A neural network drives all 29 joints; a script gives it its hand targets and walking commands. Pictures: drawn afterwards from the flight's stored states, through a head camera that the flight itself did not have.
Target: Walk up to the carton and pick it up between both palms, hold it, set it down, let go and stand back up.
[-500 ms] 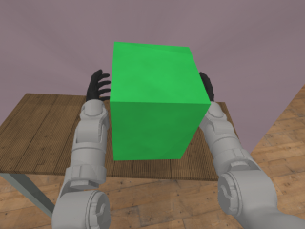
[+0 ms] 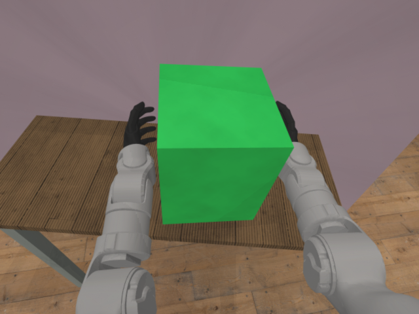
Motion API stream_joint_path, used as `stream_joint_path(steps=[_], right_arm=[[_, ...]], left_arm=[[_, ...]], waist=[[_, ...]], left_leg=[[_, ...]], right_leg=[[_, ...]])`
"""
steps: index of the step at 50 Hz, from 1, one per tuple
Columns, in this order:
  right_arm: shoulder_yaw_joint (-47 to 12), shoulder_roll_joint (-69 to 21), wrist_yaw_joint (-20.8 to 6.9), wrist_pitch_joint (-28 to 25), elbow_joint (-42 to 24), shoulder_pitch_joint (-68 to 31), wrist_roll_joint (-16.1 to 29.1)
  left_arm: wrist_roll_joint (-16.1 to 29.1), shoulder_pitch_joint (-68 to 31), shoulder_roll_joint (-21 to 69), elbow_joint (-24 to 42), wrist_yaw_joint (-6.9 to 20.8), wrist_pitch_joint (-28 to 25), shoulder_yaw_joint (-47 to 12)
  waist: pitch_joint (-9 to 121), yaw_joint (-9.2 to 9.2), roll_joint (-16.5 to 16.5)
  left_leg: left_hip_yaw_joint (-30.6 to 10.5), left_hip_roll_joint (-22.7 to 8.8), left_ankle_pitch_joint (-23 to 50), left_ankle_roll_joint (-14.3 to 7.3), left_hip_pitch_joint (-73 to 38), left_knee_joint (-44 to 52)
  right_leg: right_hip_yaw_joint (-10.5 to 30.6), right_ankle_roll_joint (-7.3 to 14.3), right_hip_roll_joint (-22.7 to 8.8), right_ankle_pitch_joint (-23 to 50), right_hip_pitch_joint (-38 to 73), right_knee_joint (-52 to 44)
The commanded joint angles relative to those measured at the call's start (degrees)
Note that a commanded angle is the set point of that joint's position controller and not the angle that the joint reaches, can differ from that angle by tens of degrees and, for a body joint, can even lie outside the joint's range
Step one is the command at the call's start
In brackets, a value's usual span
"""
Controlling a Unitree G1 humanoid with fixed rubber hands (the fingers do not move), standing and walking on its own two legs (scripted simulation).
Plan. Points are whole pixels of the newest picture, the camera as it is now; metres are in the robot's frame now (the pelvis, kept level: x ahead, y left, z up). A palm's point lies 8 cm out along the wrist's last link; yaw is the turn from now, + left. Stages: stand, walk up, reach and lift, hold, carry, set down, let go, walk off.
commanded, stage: set down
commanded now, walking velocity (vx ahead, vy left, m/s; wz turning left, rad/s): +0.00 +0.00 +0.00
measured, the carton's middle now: (210, 148) +0.43 +0.03 +0.09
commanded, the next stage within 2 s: none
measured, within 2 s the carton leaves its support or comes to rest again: rests again in 0.68 s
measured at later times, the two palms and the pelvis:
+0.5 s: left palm (141, 155) +0.40 +0.16 +0.09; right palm (280, 147) +0.45 -0.12 +0.08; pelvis +0.01 +0.00 +0.00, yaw +0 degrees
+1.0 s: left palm (140, 163) +0.38 +0.16 +0.08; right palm (278, 148) +0.45 -0.12 +0.08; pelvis +0.00 -0.01 +0.00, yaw +0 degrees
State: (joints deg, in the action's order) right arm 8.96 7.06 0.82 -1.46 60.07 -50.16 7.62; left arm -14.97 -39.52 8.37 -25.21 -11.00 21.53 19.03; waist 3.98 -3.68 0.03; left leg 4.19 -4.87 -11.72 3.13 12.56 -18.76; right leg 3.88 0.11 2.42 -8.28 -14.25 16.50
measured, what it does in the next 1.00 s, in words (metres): stands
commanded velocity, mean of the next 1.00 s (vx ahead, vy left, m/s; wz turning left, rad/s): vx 0.00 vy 0.00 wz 0.00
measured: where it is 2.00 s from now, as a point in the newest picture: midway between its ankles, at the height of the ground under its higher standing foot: outside the picture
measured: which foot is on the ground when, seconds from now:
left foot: down 0.00-1.00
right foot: down 0.00-1.00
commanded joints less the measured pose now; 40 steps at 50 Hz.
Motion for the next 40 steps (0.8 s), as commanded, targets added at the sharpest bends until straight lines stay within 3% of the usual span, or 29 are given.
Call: stream_joint_path(steps=[1,2,3,4,7,8,9,10,11,12,14,15,16,17,18,19,21,22,23,25,27,28,30,31,32,35,36,38,40], right_arm=[[-12.2,-26.8,-7.4,-5.0,-15.1,-38.4,-5.8],[-11.7,-26.0,-7.6,-5.4,-15.9,-38.2,-5.7],[-10.7,-25.5,-7.6,-4.9,-13.3,-37.4,-6.3],[-9.7,-26.2,-7.6,-5.4,-13.6,-37.4,-7.2],[-9.7,-25.1,-8.0,-6.4,-14.3,-40.6,-7.1],[-10.0,-26.3,-8.1,-6.9,-14.1,-41.5,-7.7],[-10.3,-26.7,-8.4,-7.4,-14.2,-39.3,-7.0],[-8.8,-25.5,-8.7,-7.4,-12.3,-39.8,-7.4],[-11.6,-26.3,-9.0,-8.3,-14.5,-40.0,-5.9],[-11.0,-26.1,-9.1,-7.8,-13.3,-38.5,-6.9],[-11.2,-25.8,-8.9,-8.3,-12.9,-38.5,-6.8],[-10.1,-25.2,-9.0,-8.5,-12.6,-40.0,-8.0],[-11.5,-25.0,-9.0,-8.6,-13.5,-40.1,-7.2],[-9.6,-25.1,-9.1,-8.8,-13.1,-40.7,-8.4],[-8.4,-25.3,-8.9,-8.3,-9.0,-38.5,-9.1],[-9.1,-24.8,-8.6,-8.8,-10.6,-39.0,-9.5],[-7.0,-23.8,-8.4,-8.8,-8.2,-37.2,-10.3],[-8.6,-23.3,-8.4,-10.0,-11.4,-38.7,-9.6],[-8.2,-23.8,-8.2,-9.8,-9.5,-39.0,-10.0],[-9.8,-25.9,-8.5,-10.3,-10.9,-39.5,-8.6],[-8.4,-25.4,-8.4,-10.3,-9.1,-38.3,-9.7],[-10.1,-26.3,-8.6,-10.7,-10.7,-36.9,-10.0],[-10.4,-25.6,-8.3,-10.9,-11.0,-38.5,-10.5],[-9.2,-26.9,-8.3,-10.7,-9.0,-38.0,-10.8],[-10.4,-27.7,-8.5,-10.6,-9.9,-38.2,-9.9],[-9.8,-27.8,-8.8,-11.3,-8.4,-35.1,-11.1],[-9.9,-28.3,-8.6,-11.5,-9.6,-39.5,-10.5],[-8.9,-27.8,-8.8,-11.7,-6.8,-36.9,-11.9],[-6.9,-27.8,-8.8,-11.7,-6.0,-37.8,-13.1]], left_arm=[[3.4,-36.3,30.8,4.8,3.7,-5.8,-22.5],[3.0,-34.7,29.9,5.0,3.8,-6.1,-21.7],[1.9,-34.0,29.6,2.0,4.2,-6.0,-20.9],[1.6,-33.7,29.6,2.3,4.2,-6.4,-19.2],[2.6,-35.5,29.8,1.2,4.2,-8.0,-19.5],[2.8,-38.9,31.8,1.9,3.9,-9.0,-20.4],[3.5,-36.9,32.4,4.3,3.3,-9.6,-21.6],[3.3,-36.1,32.2,2.2,2.8,-9.9,-21.0],[4.4,-36.9,33.4,4.6,2.4,-10.7,-22.6],[2.2,-33.7,32.8,2.3,1.8,-10.3,-21.1],[3.6,-32.9,33.1,1.0,2.2,-10.4,-21.7],[3.9,-35.2,33.6,1.0,2.2,-11.0,-22.6],[4.0,-35.7,33.5,2.5,1.8,-11.4,-23.5],[4.6,-37.7,33.8,1.6,2.0,-12.0,-23.1],[4.0,-36.2,32.8,0.5,2.0,-11.9,-23.1],[5.9,-35.9,34.5,1.4,2.1,-12.0,-24.9],[3.7,-33.9,33.7,-0.8,2.3,-11.8,-22.5],[4.6,-32.5,33.9,-1.1,2.3,-12.1,-23.3],[4.9,-34.3,33.9,-1.2,2.3,-12.7,-23.0],[4.4,-33.7,34.8,-0.3,2.1,-13.1,-23.5],[4.4,-35.3,34.1,-0.4,2.3,-13.8,-23.4],[3.8,-32.9,34.0,0.2,2.5,-14.3,-21.7],[4.2,-33.9,33.1,-2.4,2.9,-15.2,-21.3],[3.7,-35.1,32.1,-3.6,3.4,-15.8,-20.0],[3.1,-33.5,32.2,-4.4,3.6,-15.8,-18.8],[2.6,-31.3,33.8,-4.1,3.6,-17.1,-19.0],[2.7,-34.4,32.5,-6.2,3.9,-17.4,-18.1],[4.4,-35.7,33.6,-3.6,3.9,-18.5,-21.2],[2.7,-34.4,31.9,-7.6,4.4,-18.5,-17.7]], waist=[[35.5,-2.84,1.3],[36.6,-2.95,0.5],[33.9,-3.32,2.3],[34.7,-2.93,0.1],[36.9,-4.82,-0.5],[39.7,-3.42,1.3],[41.3,-4.29,1.0],[41.0,-3.12,1.9],[45.0,-5.33,2.3],[41.8,-5.36,2.9],[41.9,-5.20,0.6],[43.6,-3.91,1.1],[43.7,-4.96,1.7],[43.3,-4.16,2.4],[42.0,-3.28,2.3],[44.0,-2.41,1.7],[39.9,-2.48,3.3],[43.5,-3.30,0.4],[41.8,-3.07,-0.1],[43.1,-4.82,0.8],[42.9,-2.81,1.4],[44.2,-5.08,0.5],[44.1,-4.91,-2.6],[41.7,-4.38,-1.7],[41.5,-6.26,-3.0],[42.8,-4.89,-3.7],[42.6,-5.93,-3.5],[41.5,-3.75,-3.2],[39.8,-4.76,-2.6]], left_leg=[[-0.1,3.3,40.1,2.4,-15.8,-5.7],[-0.5,3.3,39.0,1.8,-16.3,-5.8],[-0.3,3.1,38.0,2.2,-15.0,-5.1],[-0.2,3.2,37.0,1.7,-14.7,-5.1],[0.4,3.2,36.1,1.4,-12.8,-4.5],[0.0,3.1,37.8,2.4,-14.1,-5.1],[-0.3,2.5,42.6,2.7,-16.0,-6.5],[-0.7,2.5,42.1,2.4,-17.1,-6.9],[-0.4,1.7,47.6,3.1,-19.0,-8.2],[-0.7,1.9,49.7,2.8,-21.2,-8.7],[-0.4,1.8,47.1,2.4,-19.0,-8.0],[-1.4,1.5,48.2,2.8,-19.6,-8.3],[-1.3,1.4,51.4,3.3,-20.4,-9.2],[-0.8,1.7,49.3,3.3,-20.7,-9.3],[-1.1,1.8,47.8,2.9,-19.2,-8.7],[-1.2,1.6,51.0,3.3,-19.6,-9.5],[-1.0,1.7,52.2,3.4,-20.8,-9.3],[-1.0,1.6,51.2,3.2,-19.6,-9.4],[-0.7,1.5,49.7,3.2,-18.8,-8.5],[-0.8,1.2,50.6,3.0,-17.9,-8.7],[-0.3,1.9,49.3,3.3,-17.2,-8.8],[-0.2,1.8,50.3,3.1,-16.3,-8.9],[0.2,2.7,44.8,2.1,-9.9,-7.4],[0.7,3.0,39.3,1.7,-7.2,-6.1],[1.4,3.1,37.2,1.1,-5.5,-4.9],[0.4,2.6,39.6,1.2,-6.6,-5.0],[1.3,3.0,36.7,0.7,-5.3,-5.1],[0.5,2.9,37.9,1.3,-6.1,-4.7],[1.1,3.0,37.1,1.5,-5.1,-5.0]], right_leg=[[-8.9,1.4,2.1,29.5,9.0,1.6],[-9.0,1.1,1.9,29.5,9.2,1.7],[-9.0,1.5,1.7,28.5,8.5,1.6],[-9.1,0.8,1.6,29.3,9.1,1.9],[-8.9,0.2,1.6,30.8,9.3,2.4],[-9.5,0.9,1.9,29.1,8.6,2.5],[-9.7,1.0,2.3,30.5,6.9,2.9],[-9.7,1.6,2.0,27.8,4.5,2.1],[-10.0,2.2,2.7,28.7,3.4,2.3],[-9.3,2.2,2.4,28.8,1.7,1.8],[-9.9,1.7,2.4,30.3,2.7,1.6],[-10.5,2.1,2.8,28.9,2.1,1.8],[-10.1,2.2,3.1,29.8,1.1,1.6],[-9.9,2.5,2.6,27.2,-0.5,0.7],[-9.9,2.6,2.0,28.1,0.9,0.8],[-10.1,2.2,2.2,31.6,0.6,1.5],[-10.3,2.5,2.6,29.4,-0.9,0.3],[-10.6,2.5,3.1,31.0,1.3,1.2],[-10.2,2.1,2.9,31.3,1.2,0.9],[-9.5,2.5,2.5,30.8,2.0,1.3],[-10.0,2.4,2.3,32.5,1.8,1.5],[-9.2,2.0,2.2,35.8,3.3,2.4],[-8.5,1.3,1.7,38.8,7.9,3.4],[-8.1,1.3,1.1,38.7,9.9,3.9],[-7.6,0.2,1.0,39.7,10.8,4.4],[-7.8,0.7,1.3,40.4,11.0,4.6],[-7.6,0.3,1.1,39.3,10.2,4.7],[-8.3,0.3,1.2,38.7,9.6,4.5],[-8.3,0.9,1.1,36.4,9.9,3.7]])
